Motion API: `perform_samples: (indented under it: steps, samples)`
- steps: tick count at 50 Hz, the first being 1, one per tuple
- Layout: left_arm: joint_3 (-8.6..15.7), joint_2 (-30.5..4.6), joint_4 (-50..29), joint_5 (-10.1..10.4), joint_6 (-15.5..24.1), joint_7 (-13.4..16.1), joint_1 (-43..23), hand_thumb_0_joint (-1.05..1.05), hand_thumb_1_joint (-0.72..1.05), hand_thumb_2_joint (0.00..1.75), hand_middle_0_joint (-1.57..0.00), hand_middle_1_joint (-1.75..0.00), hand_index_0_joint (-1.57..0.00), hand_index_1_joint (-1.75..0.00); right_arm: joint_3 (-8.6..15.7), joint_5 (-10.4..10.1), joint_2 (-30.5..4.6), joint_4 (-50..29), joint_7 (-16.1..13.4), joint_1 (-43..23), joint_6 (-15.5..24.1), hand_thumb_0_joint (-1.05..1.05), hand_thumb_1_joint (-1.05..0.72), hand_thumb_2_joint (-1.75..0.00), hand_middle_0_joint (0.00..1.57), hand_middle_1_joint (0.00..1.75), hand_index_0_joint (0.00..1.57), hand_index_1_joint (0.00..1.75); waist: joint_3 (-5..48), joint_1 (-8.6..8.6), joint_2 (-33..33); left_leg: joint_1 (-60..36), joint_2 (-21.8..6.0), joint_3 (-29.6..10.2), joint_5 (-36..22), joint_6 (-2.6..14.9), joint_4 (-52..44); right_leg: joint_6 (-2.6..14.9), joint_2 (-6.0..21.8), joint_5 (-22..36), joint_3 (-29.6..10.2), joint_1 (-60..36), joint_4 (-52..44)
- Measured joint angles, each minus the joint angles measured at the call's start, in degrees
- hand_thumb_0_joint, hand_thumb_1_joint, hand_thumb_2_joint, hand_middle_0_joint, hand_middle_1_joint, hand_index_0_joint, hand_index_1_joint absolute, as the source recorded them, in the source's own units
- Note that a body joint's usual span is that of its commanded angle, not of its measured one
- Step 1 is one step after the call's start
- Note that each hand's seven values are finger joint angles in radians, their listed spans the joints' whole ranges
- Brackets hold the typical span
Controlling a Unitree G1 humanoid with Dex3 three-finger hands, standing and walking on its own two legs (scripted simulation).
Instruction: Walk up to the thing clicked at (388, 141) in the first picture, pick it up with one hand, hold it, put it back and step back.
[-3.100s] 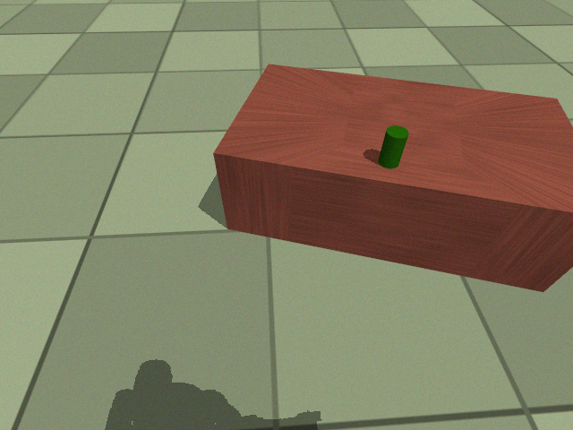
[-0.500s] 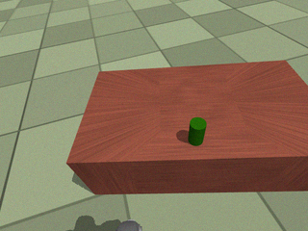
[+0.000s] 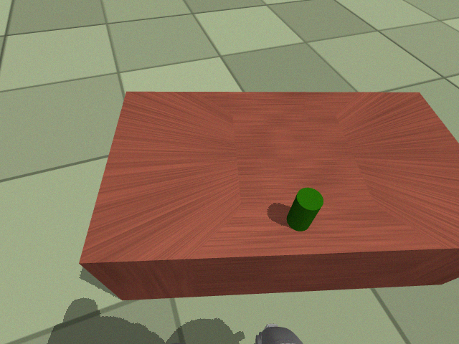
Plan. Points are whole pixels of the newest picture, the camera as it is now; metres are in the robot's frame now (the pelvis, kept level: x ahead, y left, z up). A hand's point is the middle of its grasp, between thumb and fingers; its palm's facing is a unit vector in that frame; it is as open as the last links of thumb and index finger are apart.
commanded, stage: walk up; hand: right
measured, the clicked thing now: (303, 210) +0.50 -0.23 -0.24
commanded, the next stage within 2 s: stand in 1.64 s
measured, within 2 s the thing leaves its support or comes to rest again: neither
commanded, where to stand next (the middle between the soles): +0.08 -0.03 m, yaw +1 degrees
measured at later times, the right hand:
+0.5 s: hand out of the picture +0.08 -0.28 -0.13, palm faces -0.04 +0.92 -0.38, open 7.4 cm
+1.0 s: hand out of the picture +0.10 -0.26 -0.13, palm faces -0.04 +0.94 -0.35, open 7.4 cm
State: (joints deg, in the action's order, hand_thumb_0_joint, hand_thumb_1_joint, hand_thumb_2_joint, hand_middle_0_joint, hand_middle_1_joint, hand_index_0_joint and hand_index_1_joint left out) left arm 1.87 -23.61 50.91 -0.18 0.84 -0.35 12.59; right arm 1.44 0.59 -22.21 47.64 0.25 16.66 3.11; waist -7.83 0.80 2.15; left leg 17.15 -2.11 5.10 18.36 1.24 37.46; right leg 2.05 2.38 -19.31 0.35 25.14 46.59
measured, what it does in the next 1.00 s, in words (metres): steps on the spot: right foot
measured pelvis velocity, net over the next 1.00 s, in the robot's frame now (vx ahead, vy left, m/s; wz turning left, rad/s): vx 0.02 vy -0.01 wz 0.00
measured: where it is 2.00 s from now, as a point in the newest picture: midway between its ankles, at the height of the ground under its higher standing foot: outside the picture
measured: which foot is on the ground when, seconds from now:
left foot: down 0.00-1.00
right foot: up 0.00-0.04, down 0.06-1.00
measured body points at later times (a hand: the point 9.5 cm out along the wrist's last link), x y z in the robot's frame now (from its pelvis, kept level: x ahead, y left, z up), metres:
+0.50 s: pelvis +0.00 -0.02 +0.01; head +0.01 -0.01 +0.46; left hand +0.12 +0.28 -0.11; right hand +0.08 -0.33 -0.11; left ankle +0.02 +0.11 -0.72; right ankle +0.05 -0.13 -0.72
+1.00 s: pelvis +0.02 -0.01 +0.02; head +0.03 -0.01 +0.47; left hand +0.09 +0.29 -0.11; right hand +0.10 -0.31 -0.11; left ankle +0.02 +0.11 -0.72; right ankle +0.05 -0.13 -0.72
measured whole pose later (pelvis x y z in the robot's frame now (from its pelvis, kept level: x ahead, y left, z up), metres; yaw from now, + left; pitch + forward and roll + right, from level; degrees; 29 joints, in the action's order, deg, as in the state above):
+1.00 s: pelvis +0.02 -0.01 +0.02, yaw +0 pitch -2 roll +0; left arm 0.9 -19.6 66.9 -0.2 -0.6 -1.5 4.9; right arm -0.1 0.9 -20.1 65.8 0.0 5.7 2.2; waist -2.6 -0.6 0.3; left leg 6.9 -1.5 2.6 11.0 -0.7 19.7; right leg 0.0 0.9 -7.9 2.1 9.8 19.5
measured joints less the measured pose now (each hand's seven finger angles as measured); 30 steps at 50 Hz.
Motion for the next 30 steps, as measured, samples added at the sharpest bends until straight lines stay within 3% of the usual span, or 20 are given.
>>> perform_samples:
  steps: [2,5,8,11,20,30]
  samples:
    - [0.07,0.36,0.42,-0.08,-0.36,-0.04,-0.87,0.01,0.91,0.9,-0.2,-0.3,-0.21,-0.3,-0.15,-0.24,-0.08,0.18,-0.32,-0.61,-0.41,0.01,-0.9,-0.9,0.2,0.3,0.21,0.3,-0.05,-0.01,-0.32,0.76,-0.08,0.33,1.53,-0.31,2.33,0.53,-0.44,2.22,0.45,-2.32,-4.02]
    - [0.05,1.98,1.54,-0.6,-0.52,-0.07,-2.5,0.01,0.91,0.9,-0.2,-0.3,-0.21,-0.3,-0.12,-0.79,-0.62,1.32,-0.75,-2.6,-1.41,0.01,-0.9,-0.9,0.2,0.3,0.21,0.3,-0.57,0.03,-3.56,1.85,-2.26,-0.72,3.59,-0.99,6.14,-0.93,-2.57,2.13,1.57,-4.6,-6.77]
    - [-0.65,2.32,1.72,-0.51,-0.53,-0.48,-3.45,0.01,0.9,0.9,-0.2,-0.3,-0.21,-0.3,-0.49,-1.0,0.15,2.71,-1.21,-4.21,-1.83,0.01,-0.9,-0.9,0.2,0.3,0.21,0.3,0.25,-0.33,-3.12,1.38,-0.45,-2.07,6.81,-0.29,5.89,-0.85,-1.85,1.61,0.94,-3.88,-5.38]
    - [-1.14,2.87,2.34,-0.46,-0.93,-0.55,-4.96,0.01,0.9,0.9,-0.2,-0.3,-0.21,-0.3,-0.77,-0.9,0.47,4.65,-0.98,-5.46,-1.32,0.01,-0.9,-0.9,0.2,0.3,0.21,0.3,1.03,-0.2,-2.54,-0.13,0.56,-1.93,1.22,-1.02,2.25,-1.24,-0.83,1.63,0.66,-4.09,-5.41]
    - [-1.42,3.22,6.3,-0.17,-1.1,-1.15,-8.04,0.01,0.9,0.9,-0.2,-0.3,-0.21,-0.3,-2.04,0.2,1.1,10.77,-0.09,-7.01,-0.6,0.01,-0.9,-0.9,0.2,0.3,0.21,0.3,4.22,-0.65,-0.81,-3.91,0.4,-1.96,-2.25,-2.05,-5.49,-1.28,-1.21,5.66,0.91,-7.9,-13.17]
    - [-1.45,3.63,11.74,-0.14,-1.37,-1.6,-8.41,0.01,0.9,0.9,-0.2,-0.3,-0.21,-0.3,-1.87,0.36,0.29,15.12,0.0,-8.84,-0.62,0.01,-0.9,-0.9,0.2,0.3,0.2,0.3,4.73,-0.94,-1.01,-7.1,0.09,-2.24,-6.06,-2.24,-12.65,-1.33,-1.78,9.95,1.38,-11.81,-21.56]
